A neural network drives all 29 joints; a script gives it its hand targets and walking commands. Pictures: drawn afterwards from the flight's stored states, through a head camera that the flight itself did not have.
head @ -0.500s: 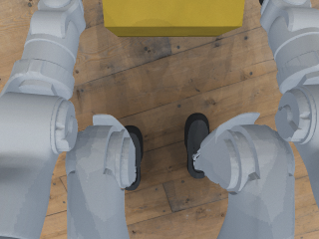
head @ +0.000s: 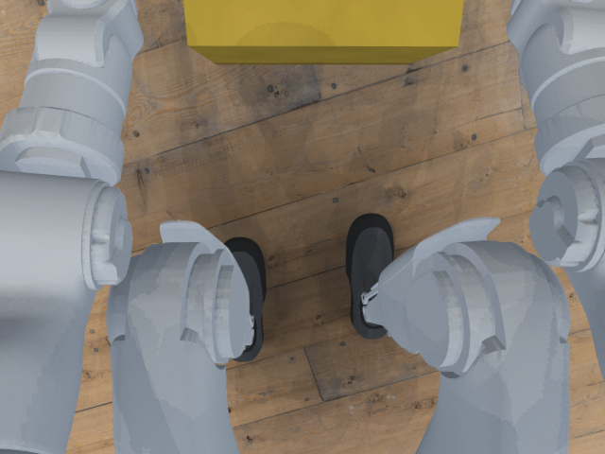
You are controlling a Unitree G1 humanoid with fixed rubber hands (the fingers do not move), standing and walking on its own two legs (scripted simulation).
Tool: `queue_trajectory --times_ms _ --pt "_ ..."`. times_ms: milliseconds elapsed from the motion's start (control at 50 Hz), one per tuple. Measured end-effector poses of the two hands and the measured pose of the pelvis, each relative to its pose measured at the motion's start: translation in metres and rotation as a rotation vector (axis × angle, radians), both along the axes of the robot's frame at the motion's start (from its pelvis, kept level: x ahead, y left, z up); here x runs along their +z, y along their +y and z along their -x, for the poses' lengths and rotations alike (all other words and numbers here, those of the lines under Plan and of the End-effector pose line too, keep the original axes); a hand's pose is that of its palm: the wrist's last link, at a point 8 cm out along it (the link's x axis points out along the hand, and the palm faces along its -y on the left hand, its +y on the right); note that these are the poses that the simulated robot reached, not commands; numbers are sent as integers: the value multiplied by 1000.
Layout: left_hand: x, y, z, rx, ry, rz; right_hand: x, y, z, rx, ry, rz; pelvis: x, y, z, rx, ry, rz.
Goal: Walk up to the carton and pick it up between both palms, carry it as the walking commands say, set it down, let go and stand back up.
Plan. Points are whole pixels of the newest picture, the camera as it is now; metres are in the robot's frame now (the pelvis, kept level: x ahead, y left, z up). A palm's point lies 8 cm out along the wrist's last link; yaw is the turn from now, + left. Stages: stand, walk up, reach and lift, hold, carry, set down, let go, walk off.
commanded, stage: set down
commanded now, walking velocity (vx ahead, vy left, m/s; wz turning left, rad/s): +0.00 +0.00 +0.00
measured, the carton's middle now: out of the picture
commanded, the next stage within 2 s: let go in 1.66 s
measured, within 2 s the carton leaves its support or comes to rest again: neither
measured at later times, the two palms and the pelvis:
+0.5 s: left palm out of the picture +0.56 +0.20 -0.12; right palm out of the picture +0.55 -0.21 -0.12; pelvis +0.00 +0.00 +0.03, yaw +1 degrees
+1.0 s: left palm out of the picture +0.57 +0.20 +0.04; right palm out of the picture +0.55 -0.23 +0.03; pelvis -0.01 +0.00 +0.16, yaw +1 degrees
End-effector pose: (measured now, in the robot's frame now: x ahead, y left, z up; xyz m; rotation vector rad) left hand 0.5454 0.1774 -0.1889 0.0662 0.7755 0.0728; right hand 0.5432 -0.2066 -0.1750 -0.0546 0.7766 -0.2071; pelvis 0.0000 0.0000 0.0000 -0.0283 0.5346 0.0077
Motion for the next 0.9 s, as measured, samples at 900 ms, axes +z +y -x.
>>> queue_trajectory --times_ms 900 --pt "189 22 -20 14 -96 -24 180 -19 -8 5 -122 -6 130 -2 13 2 -10 -26"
